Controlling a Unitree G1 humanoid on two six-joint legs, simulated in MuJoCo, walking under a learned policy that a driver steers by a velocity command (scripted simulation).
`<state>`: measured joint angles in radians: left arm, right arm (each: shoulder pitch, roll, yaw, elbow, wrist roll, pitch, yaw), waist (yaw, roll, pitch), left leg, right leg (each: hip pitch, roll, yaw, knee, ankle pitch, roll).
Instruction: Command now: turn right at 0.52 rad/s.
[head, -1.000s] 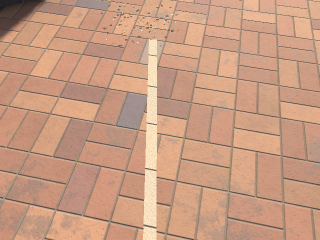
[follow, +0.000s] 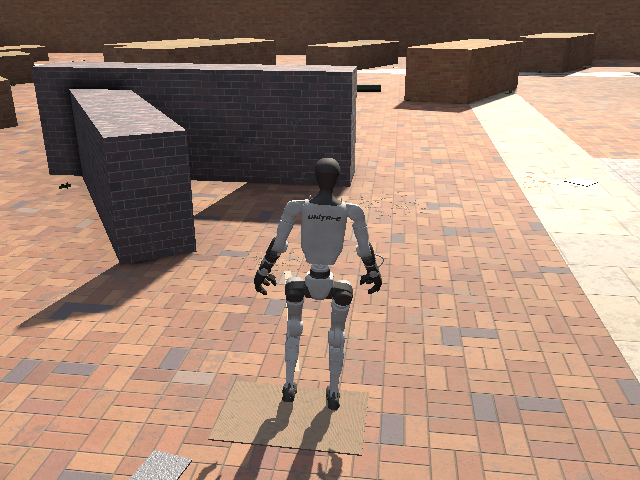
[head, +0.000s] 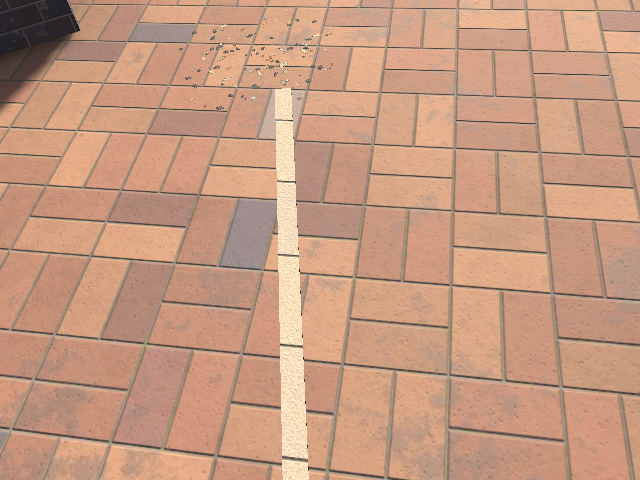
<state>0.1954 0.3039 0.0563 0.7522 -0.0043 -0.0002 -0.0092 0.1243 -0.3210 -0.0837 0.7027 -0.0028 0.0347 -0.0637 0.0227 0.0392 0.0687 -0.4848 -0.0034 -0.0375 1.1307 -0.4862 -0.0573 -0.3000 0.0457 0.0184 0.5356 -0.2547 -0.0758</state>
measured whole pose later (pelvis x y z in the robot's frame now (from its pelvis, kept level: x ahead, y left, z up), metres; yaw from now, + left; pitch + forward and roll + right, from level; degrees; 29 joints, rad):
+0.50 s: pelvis +0.03 +0.03 +0.00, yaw -15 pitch +0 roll +1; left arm 0.15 0.31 0.05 0.69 0.00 0.04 0.02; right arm 0.16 -0.29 -0.07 0.74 -0.02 -0.03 -0.01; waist 0.01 -0.03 0.04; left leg -0.23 -0.03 -0.06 0.47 -0.23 0.00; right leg -0.28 0.14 0.24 0.59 -0.36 -0.03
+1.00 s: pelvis +0.13 -0.02 +0.01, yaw -4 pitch +1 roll -1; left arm 0.34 0.26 0.06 0.79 0.01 -0.09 0.01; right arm 0.27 -0.32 -0.07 0.74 0.03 -0.04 0.01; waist 0.04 0.05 0.00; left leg -0.60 0.05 -0.08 1.05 -0.23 0.01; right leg -0.03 0.01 -0.07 0.28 -0.27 -0.02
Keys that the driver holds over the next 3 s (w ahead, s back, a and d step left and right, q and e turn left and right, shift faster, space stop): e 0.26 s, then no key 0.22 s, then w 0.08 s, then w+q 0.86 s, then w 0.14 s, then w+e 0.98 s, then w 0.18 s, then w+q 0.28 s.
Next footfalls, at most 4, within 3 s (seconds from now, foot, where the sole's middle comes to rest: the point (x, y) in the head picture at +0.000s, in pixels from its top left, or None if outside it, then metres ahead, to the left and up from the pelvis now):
0.46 left None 0.10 0.14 -0.77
0.80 right None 0.09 -0.12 -0.77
1.26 left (318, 476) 0.45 0.11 -0.77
1.78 right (381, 329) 0.78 -0.03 -0.77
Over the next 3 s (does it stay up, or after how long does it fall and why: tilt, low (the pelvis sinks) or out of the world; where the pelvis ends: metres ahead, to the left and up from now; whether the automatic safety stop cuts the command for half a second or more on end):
stays up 1.24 -0.03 0.01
